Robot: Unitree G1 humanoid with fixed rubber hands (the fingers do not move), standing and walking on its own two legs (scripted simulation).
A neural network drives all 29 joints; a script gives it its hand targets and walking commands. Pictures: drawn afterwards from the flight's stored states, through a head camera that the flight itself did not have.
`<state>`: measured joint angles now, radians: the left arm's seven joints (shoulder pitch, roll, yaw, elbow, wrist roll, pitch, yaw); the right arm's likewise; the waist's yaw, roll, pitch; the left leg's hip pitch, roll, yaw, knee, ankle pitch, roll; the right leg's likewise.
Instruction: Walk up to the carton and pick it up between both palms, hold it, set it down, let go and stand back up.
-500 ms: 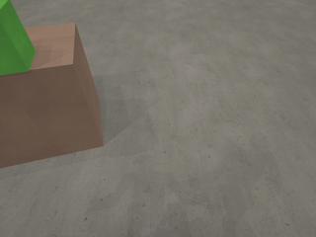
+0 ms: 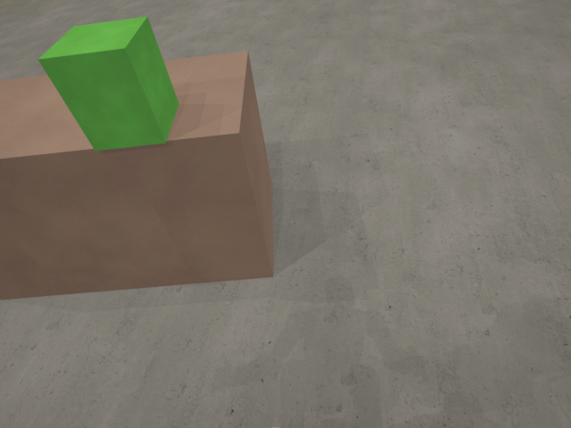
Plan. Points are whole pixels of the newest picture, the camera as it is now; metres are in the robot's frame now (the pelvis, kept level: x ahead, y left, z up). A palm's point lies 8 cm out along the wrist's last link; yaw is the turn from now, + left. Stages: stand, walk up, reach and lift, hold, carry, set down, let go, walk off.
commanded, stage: walk up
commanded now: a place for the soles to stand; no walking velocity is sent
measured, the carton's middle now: (120, 85) +0.95 +0.47 +0.08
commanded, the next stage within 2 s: none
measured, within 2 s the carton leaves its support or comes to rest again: neither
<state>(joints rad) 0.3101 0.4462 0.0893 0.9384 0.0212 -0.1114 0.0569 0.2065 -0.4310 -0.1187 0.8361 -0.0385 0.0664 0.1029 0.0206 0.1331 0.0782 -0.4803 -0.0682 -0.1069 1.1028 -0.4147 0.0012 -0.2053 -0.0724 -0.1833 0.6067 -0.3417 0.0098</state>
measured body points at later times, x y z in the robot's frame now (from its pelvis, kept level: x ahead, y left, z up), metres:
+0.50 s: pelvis +0.14 +0.12 -0.02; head +0.17 +0.10 +0.43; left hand +0.18 +0.47 -0.11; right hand +0.27 -0.21 -0.13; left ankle +0.15 +0.21 -0.72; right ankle +0.23 +0.03 -0.73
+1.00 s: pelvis +0.25 +0.28 -0.03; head +0.26 +0.27 +0.41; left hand +0.25 +0.64 -0.12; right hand +0.44 -0.04 -0.12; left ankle +0.31 +0.40 -0.72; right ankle +0.26 +0.13 -0.67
